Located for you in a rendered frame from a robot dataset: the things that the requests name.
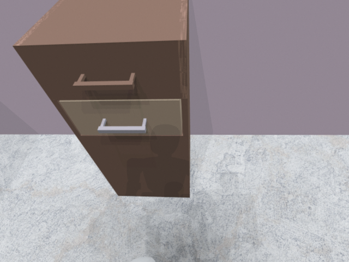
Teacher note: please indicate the drawer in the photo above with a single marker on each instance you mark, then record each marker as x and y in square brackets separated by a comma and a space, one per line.
[164, 116]

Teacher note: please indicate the cabinet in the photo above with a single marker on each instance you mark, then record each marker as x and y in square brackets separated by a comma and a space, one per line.
[145, 41]

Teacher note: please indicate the handle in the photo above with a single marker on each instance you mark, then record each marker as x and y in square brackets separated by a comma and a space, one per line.
[122, 129]
[103, 85]

